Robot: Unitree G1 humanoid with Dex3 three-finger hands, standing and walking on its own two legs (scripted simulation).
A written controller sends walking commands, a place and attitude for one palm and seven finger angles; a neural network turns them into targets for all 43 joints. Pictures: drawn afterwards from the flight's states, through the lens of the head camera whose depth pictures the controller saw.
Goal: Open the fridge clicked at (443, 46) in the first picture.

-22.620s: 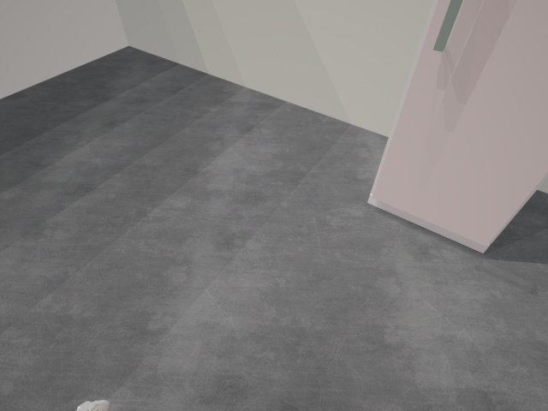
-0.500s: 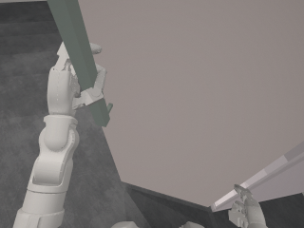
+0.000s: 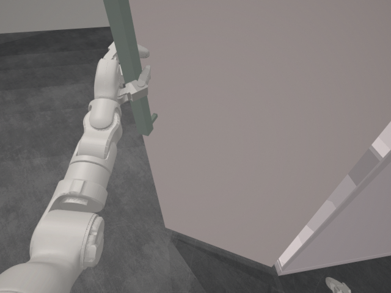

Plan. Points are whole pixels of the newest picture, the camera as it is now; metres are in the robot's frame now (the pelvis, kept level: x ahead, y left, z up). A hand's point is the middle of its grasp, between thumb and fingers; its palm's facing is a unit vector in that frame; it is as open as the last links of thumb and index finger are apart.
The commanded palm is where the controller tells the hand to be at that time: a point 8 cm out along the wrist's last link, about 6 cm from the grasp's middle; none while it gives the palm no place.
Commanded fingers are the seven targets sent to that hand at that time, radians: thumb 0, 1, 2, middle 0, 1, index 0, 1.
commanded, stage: stop walking and hold the door back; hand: left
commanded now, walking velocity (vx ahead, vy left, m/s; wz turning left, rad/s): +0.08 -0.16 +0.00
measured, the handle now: (135, 51) +0.48 +0.14 +0.26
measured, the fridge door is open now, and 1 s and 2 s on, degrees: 61 58 57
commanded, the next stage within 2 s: loosen the grip on the handle in 0.36 s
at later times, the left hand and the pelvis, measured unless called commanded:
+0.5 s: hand (143, 79) +0.45 +0.13 +0.22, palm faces +0.07 -0.98 -0.17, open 5.9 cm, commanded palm +0.43 +0.18 +0.21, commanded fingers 0.00 0.54 0.73 -0.45 -1.40 -0.45 -1.40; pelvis -0.02 +0.00 +0.01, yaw -5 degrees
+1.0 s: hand (137, 83) +0.48 +0.15 +0.20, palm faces +0.11 -0.98 -0.15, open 13.8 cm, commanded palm +0.43 +0.20 +0.20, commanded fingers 0.00 -0.55 0.20 -0.25 -1.15 -0.25 -1.15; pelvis -0.01 +0.01 +0.01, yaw -7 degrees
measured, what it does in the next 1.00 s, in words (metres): steps on the spot: right foot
